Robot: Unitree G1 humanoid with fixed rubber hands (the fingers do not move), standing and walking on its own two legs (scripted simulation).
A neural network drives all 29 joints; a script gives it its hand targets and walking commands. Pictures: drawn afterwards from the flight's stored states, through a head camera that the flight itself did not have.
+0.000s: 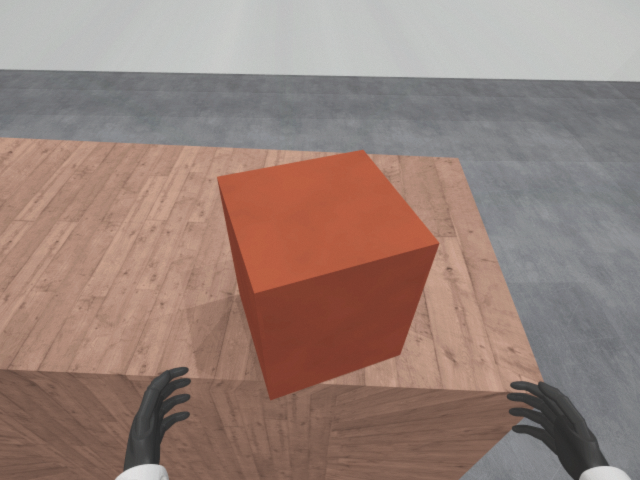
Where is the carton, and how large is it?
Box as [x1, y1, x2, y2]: [217, 150, 439, 399]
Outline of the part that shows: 363,150 217,177 239,292 270,399 392,357 400,353 439,243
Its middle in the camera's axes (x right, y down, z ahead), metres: -0.01 +0.04 +0.56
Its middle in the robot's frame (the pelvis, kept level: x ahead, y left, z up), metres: +0.40 +0.01 +0.04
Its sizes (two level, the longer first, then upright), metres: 0.210 0.200 0.250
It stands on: a pedestal, 0.70 m high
